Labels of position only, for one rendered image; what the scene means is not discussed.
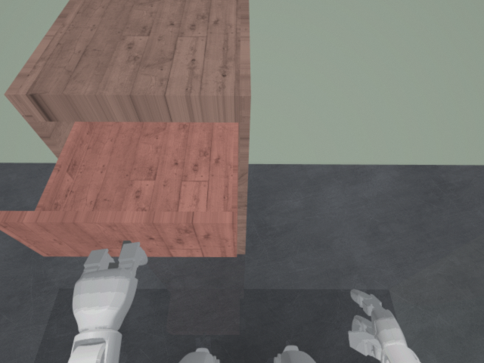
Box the right robot shin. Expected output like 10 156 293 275
284 345 299 352

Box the cabinet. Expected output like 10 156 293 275
5 0 251 254

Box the left robot forearm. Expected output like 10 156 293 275
68 328 122 363

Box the handle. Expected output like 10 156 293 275
108 240 131 269

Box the robot left hand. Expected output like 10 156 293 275
73 242 147 333

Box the drawer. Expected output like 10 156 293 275
0 122 239 257

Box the right robot forearm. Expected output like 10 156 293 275
381 344 421 363

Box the robot right hand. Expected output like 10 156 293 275
348 289 408 363

